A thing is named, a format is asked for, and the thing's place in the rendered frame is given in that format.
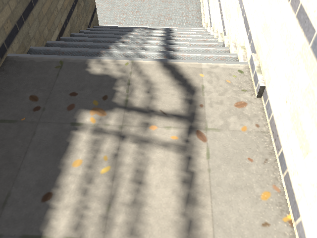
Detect stairs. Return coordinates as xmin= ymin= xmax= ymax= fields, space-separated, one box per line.
xmin=27 ymin=25 xmax=239 ymax=62

